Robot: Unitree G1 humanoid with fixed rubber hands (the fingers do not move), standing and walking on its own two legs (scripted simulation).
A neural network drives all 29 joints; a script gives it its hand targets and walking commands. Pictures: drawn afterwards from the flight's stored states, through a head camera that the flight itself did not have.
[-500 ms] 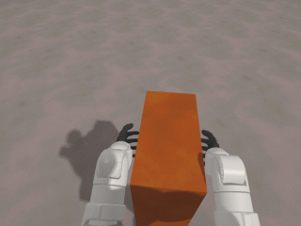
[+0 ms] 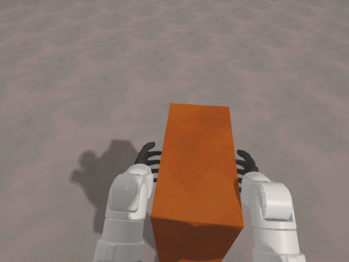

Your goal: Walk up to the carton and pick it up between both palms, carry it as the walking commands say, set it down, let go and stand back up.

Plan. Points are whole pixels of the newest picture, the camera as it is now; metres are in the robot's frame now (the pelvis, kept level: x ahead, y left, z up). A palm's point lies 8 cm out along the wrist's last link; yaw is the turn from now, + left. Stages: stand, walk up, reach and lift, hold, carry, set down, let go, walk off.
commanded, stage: carry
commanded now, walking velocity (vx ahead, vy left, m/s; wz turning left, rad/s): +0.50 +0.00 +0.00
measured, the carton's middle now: (193, 186) +0.31 +0.00 +0.02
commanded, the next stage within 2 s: none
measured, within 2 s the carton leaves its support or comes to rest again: neither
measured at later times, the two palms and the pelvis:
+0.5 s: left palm (151, 142) +0.41 +0.11 +0.06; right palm (239, 149) +0.41 -0.12 +0.06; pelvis +0.10 +0.00 +0.00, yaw +0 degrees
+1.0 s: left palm (151, 134) +0.44 +0.11 +0.07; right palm (237, 139) +0.43 -0.12 +0.07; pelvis +0.13 +0.00 +0.00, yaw +0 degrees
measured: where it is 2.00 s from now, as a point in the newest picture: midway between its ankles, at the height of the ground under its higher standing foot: outside the picture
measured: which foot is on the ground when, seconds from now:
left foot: down 0.00-1.00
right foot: down 0.00-0.10, up 0.12-0.24, down 0.26-1.00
